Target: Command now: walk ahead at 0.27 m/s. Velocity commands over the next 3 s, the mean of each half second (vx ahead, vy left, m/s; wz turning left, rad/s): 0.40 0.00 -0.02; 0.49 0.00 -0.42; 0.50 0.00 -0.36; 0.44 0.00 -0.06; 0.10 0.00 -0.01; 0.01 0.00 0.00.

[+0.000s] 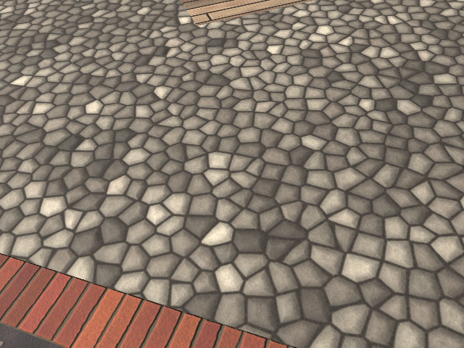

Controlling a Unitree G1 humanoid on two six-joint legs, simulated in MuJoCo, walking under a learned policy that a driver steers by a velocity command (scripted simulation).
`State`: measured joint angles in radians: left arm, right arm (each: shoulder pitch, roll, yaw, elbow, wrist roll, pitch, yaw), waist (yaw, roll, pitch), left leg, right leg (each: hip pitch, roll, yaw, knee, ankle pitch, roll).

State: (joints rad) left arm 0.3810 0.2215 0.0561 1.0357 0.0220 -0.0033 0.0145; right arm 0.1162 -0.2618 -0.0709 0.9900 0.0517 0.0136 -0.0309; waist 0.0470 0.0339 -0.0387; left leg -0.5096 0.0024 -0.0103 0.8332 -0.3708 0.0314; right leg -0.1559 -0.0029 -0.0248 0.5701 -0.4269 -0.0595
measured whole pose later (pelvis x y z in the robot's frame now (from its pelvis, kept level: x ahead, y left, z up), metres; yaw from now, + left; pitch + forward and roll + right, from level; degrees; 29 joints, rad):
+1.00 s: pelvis +0.47 +0.03 -0.02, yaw -14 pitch +1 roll +1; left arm 0.19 0.27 0.10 0.78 -0.02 -0.06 -0.05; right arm 0.24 -0.25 -0.07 0.95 0.03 -0.11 0.01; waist 0.02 0.00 0.04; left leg -0.22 0.06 0.10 1.14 -0.51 0.04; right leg -0.46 0.03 -0.07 0.78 -0.36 -0.10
